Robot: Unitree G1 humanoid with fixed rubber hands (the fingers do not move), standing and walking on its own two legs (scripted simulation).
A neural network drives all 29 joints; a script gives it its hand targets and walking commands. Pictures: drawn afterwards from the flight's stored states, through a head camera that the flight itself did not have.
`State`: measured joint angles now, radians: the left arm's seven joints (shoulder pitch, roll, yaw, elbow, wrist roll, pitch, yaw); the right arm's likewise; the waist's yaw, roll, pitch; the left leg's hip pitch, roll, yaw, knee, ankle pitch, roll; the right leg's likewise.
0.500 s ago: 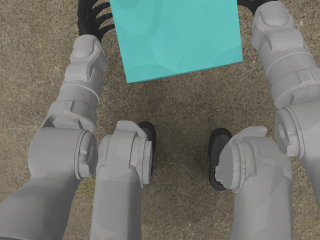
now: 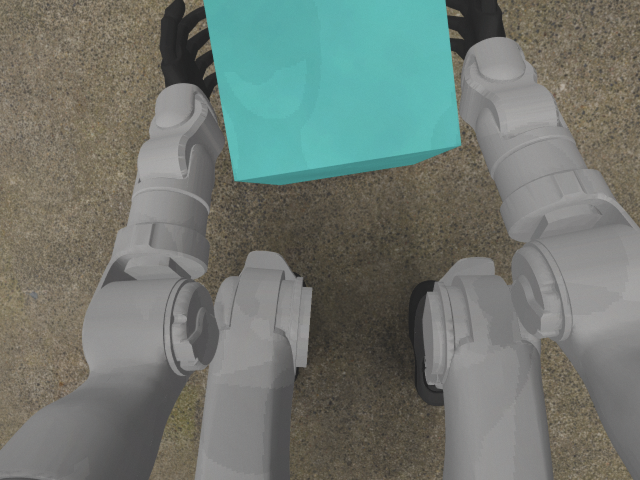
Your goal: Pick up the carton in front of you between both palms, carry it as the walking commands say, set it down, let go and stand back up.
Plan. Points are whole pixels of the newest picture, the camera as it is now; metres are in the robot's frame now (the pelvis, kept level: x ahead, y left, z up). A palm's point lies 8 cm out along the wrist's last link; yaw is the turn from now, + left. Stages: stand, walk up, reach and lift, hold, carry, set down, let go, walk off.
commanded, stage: reach and lift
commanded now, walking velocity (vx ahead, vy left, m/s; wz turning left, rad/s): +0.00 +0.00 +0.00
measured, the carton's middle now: (333, 88) +0.52 +0.04 -0.20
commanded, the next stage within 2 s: none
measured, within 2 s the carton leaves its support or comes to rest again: neither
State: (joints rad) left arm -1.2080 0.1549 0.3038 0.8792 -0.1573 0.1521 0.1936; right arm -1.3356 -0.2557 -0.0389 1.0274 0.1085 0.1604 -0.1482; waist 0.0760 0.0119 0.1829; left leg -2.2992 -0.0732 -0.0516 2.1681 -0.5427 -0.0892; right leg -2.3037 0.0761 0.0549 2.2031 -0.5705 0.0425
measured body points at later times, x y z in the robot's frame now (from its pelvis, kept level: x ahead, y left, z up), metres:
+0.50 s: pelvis +0.00 +0.00 +0.12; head +0.25 +0.00 +0.50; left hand +0.48 +0.18 +0.06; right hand +0.51 -0.13 +0.06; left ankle +0.12 +0.13 -0.33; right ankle +0.11 -0.12 -0.33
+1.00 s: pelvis +0.05 +0.00 +0.26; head +0.20 +0.00 +0.69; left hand +0.45 +0.17 +0.22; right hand +0.46 -0.14 +0.21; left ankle +0.12 +0.14 -0.33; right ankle +0.11 -0.12 -0.33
